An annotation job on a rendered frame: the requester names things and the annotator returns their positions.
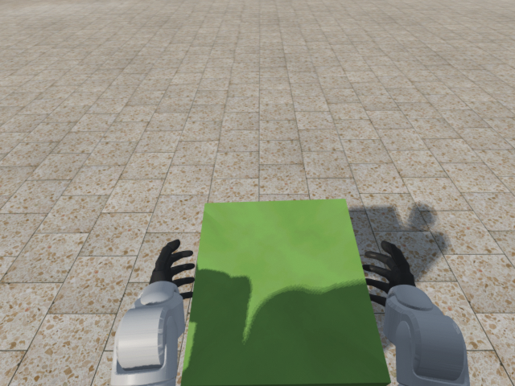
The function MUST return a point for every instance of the carton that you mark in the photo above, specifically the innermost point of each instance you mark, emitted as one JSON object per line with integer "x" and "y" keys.
{"x": 280, "y": 299}

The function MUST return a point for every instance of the robot right hand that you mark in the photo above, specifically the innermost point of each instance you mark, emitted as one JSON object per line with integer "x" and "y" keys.
{"x": 398, "y": 275}

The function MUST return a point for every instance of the robot right forearm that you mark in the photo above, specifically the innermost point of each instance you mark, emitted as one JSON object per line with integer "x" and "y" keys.
{"x": 430, "y": 347}

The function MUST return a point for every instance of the robot left forearm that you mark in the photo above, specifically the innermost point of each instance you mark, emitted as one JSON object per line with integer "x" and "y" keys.
{"x": 145, "y": 350}

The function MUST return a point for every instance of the robot left hand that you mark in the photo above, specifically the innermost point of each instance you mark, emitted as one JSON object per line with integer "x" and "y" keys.
{"x": 164, "y": 272}

